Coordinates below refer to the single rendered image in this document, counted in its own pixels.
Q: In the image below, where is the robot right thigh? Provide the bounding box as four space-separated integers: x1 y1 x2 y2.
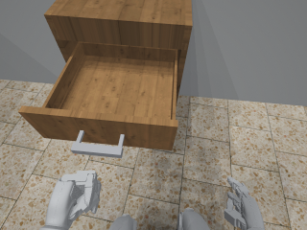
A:
177 211 210 230

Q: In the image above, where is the left robot hand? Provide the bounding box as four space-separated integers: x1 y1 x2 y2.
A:
45 170 102 229

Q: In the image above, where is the handle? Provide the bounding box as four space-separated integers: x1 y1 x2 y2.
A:
71 130 125 158

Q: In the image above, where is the cabinet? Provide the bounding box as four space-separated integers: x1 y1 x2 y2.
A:
44 0 193 105

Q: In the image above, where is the right robot shin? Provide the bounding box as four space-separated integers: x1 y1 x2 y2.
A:
184 208 194 212

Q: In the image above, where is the drawer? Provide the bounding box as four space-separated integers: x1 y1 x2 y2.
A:
18 41 178 150

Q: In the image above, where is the right robot hand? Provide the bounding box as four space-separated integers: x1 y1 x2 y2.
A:
224 176 265 230

